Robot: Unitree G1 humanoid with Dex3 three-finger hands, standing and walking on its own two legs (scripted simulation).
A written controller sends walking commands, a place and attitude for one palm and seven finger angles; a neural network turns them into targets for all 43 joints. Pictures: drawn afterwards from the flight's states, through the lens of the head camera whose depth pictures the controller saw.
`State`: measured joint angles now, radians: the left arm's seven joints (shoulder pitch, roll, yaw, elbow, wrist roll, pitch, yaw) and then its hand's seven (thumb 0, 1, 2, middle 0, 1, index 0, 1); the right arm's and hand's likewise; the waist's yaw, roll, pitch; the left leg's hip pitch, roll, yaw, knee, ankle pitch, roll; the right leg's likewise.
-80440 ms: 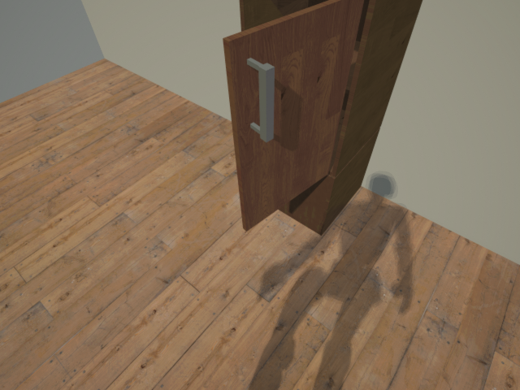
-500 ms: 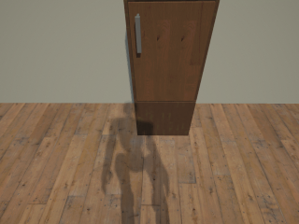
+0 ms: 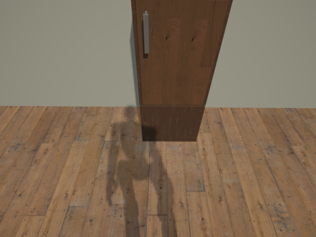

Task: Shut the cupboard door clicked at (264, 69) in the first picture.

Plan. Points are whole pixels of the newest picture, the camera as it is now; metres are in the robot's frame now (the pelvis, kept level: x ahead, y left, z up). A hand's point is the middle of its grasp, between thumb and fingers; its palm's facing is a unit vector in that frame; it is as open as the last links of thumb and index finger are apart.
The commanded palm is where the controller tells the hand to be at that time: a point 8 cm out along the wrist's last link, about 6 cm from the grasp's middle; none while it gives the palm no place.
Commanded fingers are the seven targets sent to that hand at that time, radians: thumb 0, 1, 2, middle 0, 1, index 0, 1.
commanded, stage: look to check the result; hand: left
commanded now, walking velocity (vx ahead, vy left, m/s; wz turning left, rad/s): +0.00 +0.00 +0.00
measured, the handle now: (146, 32) +0.91 +0.10 +0.11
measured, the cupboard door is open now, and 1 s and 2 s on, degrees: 0 0 0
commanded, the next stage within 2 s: stand and wait in 0.38 s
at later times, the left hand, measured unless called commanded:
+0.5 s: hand out of the picture -0.02 +0.15 -0.18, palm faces +0.05 -0.99 -0.15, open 7.4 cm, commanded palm none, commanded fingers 0.00 0.90 0.90 -0.20 -0.30 -0.20 -0.30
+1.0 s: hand out of the picture +0.00 +0.16 -0.18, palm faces +0.05 -0.99 -0.16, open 7.4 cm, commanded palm none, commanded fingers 0.00 0.90 0.90 -0.20 -0.30 -0.20 -0.30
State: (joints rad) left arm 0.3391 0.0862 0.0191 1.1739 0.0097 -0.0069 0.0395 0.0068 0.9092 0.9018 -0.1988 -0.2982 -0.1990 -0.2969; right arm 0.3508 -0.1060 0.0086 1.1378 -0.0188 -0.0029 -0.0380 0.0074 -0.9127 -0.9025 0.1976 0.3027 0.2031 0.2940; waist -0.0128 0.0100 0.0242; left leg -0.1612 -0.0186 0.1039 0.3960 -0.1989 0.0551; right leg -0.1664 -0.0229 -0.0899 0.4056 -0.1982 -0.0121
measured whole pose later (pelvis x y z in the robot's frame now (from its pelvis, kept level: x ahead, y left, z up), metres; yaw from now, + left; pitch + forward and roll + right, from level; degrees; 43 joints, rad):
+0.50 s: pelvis +0.01 +0.00 +0.00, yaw +0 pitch -2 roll +0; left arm 0.33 0.10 0.01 1.17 0.01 -0.01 0.04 0.01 0.91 0.90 -0.20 -0.30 -0.20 -0.30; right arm 0.32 -0.12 0.01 1.14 -0.02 -0.01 -0.03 0.01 -0.91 -0.90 0.20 0.30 0.20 0.29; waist -0.01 0.01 0.03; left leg -0.15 -0.02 0.11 0.39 -0.21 0.06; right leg -0.16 -0.03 -0.08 0.40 -0.21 -0.01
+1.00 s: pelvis +0.02 +0.01 +0.00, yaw +0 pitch -2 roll +0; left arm 0.32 0.11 0.02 1.17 0.01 -0.01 0.04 0.01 0.91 0.90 -0.20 -0.30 -0.20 -0.30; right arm 0.31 -0.12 0.01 1.15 -0.01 -0.01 -0.04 0.01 -0.91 -0.90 0.20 0.30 0.20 0.29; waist -0.01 0.00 0.04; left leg -0.13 -0.03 0.10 0.38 -0.22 0.06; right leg -0.13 -0.03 -0.09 0.38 -0.22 0.00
